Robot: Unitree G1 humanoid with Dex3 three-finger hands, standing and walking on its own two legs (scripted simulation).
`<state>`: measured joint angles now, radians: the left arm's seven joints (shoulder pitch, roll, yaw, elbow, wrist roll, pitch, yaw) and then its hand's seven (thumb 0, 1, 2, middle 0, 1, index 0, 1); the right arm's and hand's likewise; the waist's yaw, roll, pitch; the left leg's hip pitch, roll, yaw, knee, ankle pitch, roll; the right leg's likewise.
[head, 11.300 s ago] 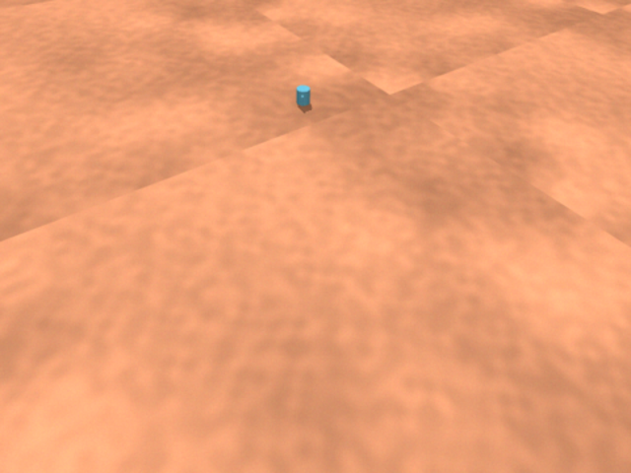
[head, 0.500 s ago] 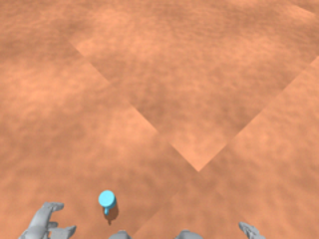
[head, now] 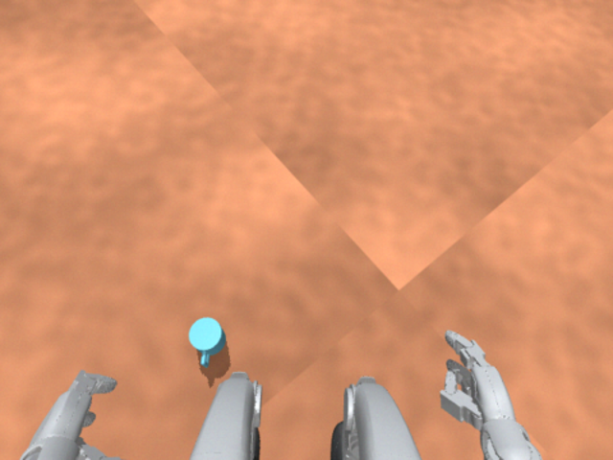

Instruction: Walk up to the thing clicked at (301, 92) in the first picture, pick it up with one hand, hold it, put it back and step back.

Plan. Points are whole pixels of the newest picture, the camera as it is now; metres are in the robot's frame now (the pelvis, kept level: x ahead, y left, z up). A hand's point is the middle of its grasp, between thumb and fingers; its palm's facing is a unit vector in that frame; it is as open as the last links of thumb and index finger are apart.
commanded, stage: rise first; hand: left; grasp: from above
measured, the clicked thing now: (207, 343) +0.35 +0.24 -0.59
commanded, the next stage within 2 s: approach in 1.94 s
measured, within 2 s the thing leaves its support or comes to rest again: neither
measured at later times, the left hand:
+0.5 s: hand (144, 369) +0.25 +0.30 -0.35, palm faces -0.43 -0.37 -0.82, open 14.1 cm
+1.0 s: hand (158, 354) +0.29 +0.31 -0.43, palm faces -0.45 -0.16 -0.88, open 14.4 cm
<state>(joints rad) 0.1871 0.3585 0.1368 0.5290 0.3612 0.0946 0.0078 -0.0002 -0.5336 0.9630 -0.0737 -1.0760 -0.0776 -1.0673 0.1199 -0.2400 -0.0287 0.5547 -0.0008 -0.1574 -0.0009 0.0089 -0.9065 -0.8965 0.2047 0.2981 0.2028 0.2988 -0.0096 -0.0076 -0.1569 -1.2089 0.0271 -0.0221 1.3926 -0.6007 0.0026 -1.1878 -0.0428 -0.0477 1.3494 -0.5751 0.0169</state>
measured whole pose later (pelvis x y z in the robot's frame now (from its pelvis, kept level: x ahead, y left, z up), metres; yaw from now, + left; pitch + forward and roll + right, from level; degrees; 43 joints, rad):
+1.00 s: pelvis -0.08 +0.00 -0.27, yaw -4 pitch +32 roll -7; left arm -0.56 0.64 0.15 1.13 1.12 -0.30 0.34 0.00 -0.56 1.06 -0.07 -0.96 -0.05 -0.97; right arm 0.08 -0.29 -0.05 0.76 -0.08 -0.08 0.11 0.01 -0.90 -0.89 0.20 0.30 0.20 0.30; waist -0.08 -0.02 -0.10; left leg -2.20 0.01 -0.09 2.29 -0.65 0.01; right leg -2.14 -0.05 -0.06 2.21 -0.62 0.02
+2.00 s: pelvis -0.06 +0.00 -0.30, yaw -4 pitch +34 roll -6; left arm -0.66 0.67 0.18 1.29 1.29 -0.34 0.49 0.00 -0.55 1.02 -0.08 -1.00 -0.07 -1.01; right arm 0.06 -0.27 -0.06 0.79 -0.15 -0.06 0.16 0.00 -0.91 -0.90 0.20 0.30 0.20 0.30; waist -0.12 -0.03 -0.09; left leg -2.29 0.01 -0.10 2.41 -0.71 0.01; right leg -2.24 -0.04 -0.06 2.33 -0.68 0.02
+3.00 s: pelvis -0.06 +0.01 -0.32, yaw -4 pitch +31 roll -7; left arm -0.58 0.61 0.10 1.27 1.33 -0.43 0.58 0.00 -0.54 0.99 -0.08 -1.04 -0.08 -1.04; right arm 0.05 -0.29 -0.07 0.83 -0.17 -0.07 0.16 0.00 -0.91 -0.89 0.20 0.30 0.20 0.30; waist -0.11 -0.05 -0.07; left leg -2.30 0.00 -0.09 2.46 -0.69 0.02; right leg -2.24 -0.04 -0.05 2.37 -0.66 0.03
